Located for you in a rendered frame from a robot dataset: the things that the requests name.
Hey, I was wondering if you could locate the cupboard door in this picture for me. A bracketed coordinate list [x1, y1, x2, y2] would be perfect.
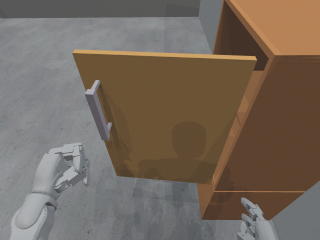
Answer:
[72, 49, 257, 184]

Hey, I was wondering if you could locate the robot left hand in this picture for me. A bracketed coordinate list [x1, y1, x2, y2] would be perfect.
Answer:
[32, 142, 91, 200]

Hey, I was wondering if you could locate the left robot forearm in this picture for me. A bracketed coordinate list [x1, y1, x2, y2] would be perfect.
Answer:
[9, 192, 58, 240]

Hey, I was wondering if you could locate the robot right hand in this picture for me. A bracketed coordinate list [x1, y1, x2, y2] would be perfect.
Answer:
[237, 197, 277, 240]

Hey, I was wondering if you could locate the handle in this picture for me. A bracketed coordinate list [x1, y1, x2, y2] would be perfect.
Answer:
[85, 80, 112, 141]

